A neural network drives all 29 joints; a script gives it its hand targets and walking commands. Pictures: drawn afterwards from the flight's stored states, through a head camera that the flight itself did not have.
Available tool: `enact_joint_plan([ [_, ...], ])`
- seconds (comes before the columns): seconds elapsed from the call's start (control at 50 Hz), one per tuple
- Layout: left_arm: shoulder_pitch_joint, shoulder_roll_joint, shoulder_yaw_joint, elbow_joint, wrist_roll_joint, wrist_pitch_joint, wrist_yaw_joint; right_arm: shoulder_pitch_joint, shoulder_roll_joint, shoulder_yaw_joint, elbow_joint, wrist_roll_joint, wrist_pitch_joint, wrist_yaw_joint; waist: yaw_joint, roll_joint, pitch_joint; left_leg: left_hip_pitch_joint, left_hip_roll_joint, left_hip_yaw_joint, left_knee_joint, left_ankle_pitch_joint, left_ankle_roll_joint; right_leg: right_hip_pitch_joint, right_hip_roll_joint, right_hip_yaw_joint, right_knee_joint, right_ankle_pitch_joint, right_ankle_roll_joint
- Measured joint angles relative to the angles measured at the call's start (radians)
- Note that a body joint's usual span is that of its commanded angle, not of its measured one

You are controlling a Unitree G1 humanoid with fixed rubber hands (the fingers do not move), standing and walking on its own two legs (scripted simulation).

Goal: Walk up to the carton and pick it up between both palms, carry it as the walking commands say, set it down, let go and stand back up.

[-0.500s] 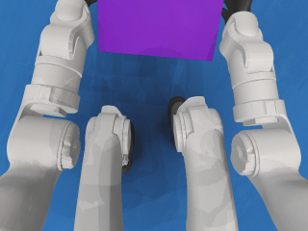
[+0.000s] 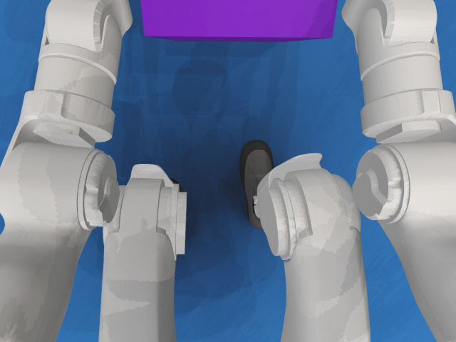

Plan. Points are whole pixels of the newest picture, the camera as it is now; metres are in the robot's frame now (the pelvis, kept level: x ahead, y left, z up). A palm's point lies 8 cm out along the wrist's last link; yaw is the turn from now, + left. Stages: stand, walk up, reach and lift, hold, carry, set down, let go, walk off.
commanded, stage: set down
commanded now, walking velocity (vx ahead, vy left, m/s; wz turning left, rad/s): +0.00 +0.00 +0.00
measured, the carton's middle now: out of the picture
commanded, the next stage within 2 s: none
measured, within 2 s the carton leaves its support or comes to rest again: rests again in 0.66 s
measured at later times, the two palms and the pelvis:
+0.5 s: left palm out of the picture +0.57 +0.10 -0.16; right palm out of the picture +0.54 -0.19 -0.16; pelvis -0.01 +0.00 -0.01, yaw +1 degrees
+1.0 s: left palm out of the picture +0.57 +0.09 -0.19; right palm out of the picture +0.54 -0.20 -0.18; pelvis +0.01 +0.00 -0.02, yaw +0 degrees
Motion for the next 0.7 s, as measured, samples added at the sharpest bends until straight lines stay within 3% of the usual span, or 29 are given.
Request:
enact_joint_plan([
  [0.06, 0.009, 0.000, -0.054, -0.016, -0.005, 0.014, 0.030, 0.036, 0.014, -0.046, 0.018, 0.036, -0.025, 0.007, 0.002, -0.020, -0.004, 0.006, 0.004, -0.011, 0.030, -0.024, 0.003, 0.008, 0.017, -0.006, 0.018, -0.014, 0.008],
  [0.18, -0.010, -0.036, -0.058, 0.064, 0.012, -0.024, 0.047, 0.083, -0.012, -0.026, 0.044, 0.071, -0.066, 0.017, 0.028, 0.041, -0.005, 0.018, 0.007, -0.006, 0.048, -0.028, 0.019, 0.027, 0.026, 0.000, 0.025, -0.020, 0.033],
  [0.32, -0.048, -0.013, -0.037, 0.141, -0.003, -0.016, 0.017, 0.056, -0.012, 0.037, 0.100, 0.066, -0.055, -0.007, 0.019, 0.056, -0.006, 0.020, -0.006, 0.016, 0.036, 0.001, 0.012, 0.025, 0.017, 0.024, 0.037, -0.006, 0.029],
  [0.46, -0.109, 0.012, -0.008, 0.210, 0.030, -0.035, -0.013, -0.018, 0.001, -0.002, 0.156, 0.032, -0.066, -0.012, 0.023, 0.043, -0.008, -0.002, -0.019, -0.004, 0.043, 0.015, -0.010, 0.006, 0.003, 0.004, 0.044, 0.007, 0.009],
  [0.6, -0.096, 0.010, 0.011, 0.197, 0.057, -0.037, -0.042, -0.046, -0.004, -0.032, 0.181, -0.005, -0.076, 0.012, 0.025, 0.030, -0.008, -0.028, -0.031, -0.023, 0.045, 0.008, -0.021, -0.014, -0.012, -0.013, 0.045, -0.007, -0.003],
  [0.7, -0.060, -0.002, -0.011, 0.134, 0.024, -0.046, -0.050, -0.023, -0.021, -0.060, 0.180, 0.007, -0.084, 0.050, 0.025, 0.031, -0.009, -0.028, -0.029, -0.024, 0.056, -0.014, -0.014, -0.013, -0.011, -0.015, 0.051, -0.028, 0.002],
])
